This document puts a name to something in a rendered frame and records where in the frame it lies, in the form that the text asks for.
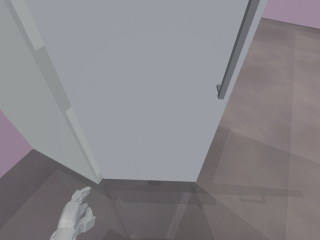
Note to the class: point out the robot left hand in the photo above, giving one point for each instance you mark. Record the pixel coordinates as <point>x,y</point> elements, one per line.
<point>73,210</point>

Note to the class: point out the fridge door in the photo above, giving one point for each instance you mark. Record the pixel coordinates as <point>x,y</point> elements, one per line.
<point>142,75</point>

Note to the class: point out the left robot forearm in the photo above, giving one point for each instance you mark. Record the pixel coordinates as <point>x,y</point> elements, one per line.
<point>64,233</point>

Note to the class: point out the handle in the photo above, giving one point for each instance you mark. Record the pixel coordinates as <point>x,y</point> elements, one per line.
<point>238,45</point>

